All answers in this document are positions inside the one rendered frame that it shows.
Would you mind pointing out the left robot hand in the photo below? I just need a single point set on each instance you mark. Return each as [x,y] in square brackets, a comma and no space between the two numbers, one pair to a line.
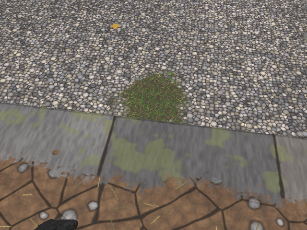
[60,224]

